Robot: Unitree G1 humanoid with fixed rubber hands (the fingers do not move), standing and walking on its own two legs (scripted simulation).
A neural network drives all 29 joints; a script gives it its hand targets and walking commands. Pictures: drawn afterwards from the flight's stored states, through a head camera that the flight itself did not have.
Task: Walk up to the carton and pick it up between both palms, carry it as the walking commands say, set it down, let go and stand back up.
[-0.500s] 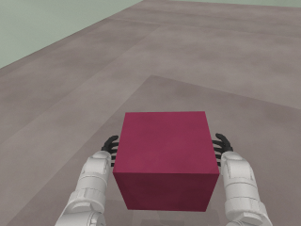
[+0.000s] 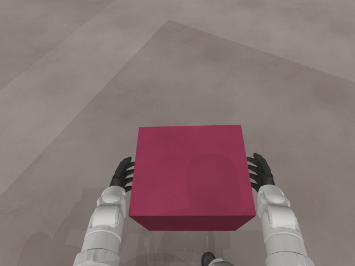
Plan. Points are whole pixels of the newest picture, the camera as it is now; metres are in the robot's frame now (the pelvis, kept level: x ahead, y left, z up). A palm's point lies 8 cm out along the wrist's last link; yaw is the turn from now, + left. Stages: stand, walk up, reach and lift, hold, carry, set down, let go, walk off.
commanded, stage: set down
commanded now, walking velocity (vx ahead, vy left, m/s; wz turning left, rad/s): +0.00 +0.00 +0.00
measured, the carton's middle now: (190, 182) +0.32 -0.03 -0.13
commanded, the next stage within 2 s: none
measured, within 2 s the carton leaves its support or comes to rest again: neither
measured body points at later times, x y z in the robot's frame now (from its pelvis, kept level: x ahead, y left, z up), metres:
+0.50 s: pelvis -0.09 +0.00 -0.10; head +0.11 -0.05 +0.31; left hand +0.35 +0.14 -0.16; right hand +0.31 -0.21 -0.17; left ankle -0.03 +0.14 -0.73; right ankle +0.03 -0.15 -0.73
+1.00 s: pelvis -0.06 +0.01 -0.15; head +0.17 +0.00 +0.24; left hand +0.37 +0.13 -0.26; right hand +0.33 -0.21 -0.25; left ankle -0.03 +0.14 -0.73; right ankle +0.03 -0.15 -0.73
